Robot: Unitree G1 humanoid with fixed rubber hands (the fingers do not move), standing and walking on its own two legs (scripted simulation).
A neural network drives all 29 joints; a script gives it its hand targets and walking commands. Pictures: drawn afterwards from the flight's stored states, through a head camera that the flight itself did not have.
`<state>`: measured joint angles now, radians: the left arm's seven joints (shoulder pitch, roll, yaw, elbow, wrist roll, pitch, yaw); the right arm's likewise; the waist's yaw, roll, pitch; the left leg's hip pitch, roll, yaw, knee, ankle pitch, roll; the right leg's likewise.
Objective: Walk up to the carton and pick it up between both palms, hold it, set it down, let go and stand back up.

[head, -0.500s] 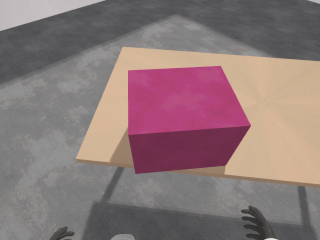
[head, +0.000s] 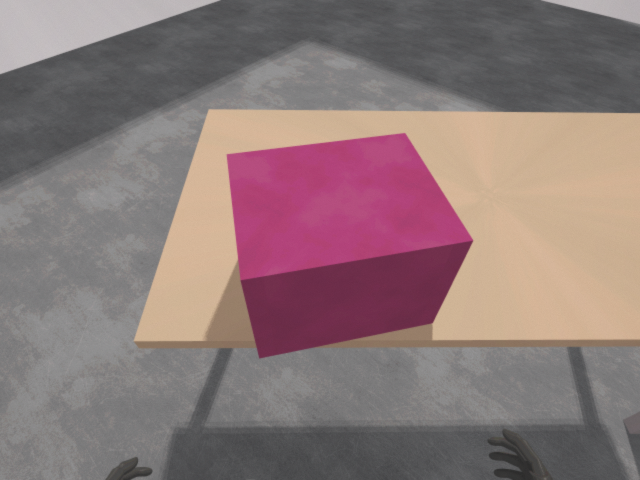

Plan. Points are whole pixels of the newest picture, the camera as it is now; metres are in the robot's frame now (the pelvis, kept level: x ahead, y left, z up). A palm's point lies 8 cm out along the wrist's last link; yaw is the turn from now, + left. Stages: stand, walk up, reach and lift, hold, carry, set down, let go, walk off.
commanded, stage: walk up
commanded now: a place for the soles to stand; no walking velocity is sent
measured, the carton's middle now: (334, 242) +0.43 +0.00 +0.02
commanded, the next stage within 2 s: reach and lift in 1.32 s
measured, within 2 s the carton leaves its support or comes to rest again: neither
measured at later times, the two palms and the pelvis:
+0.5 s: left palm out of the picture +0.11 +0.26 -0.08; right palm out of the picture +0.07 -0.28 -0.09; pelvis -0.02 +0.00 +0.00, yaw -6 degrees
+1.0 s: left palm out of the picture +0.11 +0.27 -0.09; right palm out of the picture +0.03 -0.27 -0.09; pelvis -0.03 +0.02 +0.00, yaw -9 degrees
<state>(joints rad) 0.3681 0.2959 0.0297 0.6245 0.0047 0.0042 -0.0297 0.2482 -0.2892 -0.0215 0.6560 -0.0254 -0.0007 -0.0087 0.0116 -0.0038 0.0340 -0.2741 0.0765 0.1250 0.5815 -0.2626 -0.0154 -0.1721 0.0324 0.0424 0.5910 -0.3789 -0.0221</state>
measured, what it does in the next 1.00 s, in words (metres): stands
